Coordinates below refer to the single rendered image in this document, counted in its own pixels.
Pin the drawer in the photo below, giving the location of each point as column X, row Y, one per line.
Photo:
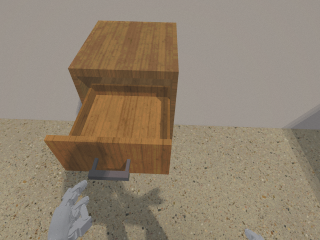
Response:
column 117, row 122

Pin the robot right hand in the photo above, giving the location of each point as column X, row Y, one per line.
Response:
column 252, row 235

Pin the cabinet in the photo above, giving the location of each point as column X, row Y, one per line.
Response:
column 129, row 53

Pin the handle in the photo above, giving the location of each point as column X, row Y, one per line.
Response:
column 111, row 175

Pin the robot left hand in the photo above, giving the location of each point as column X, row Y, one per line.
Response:
column 70, row 221

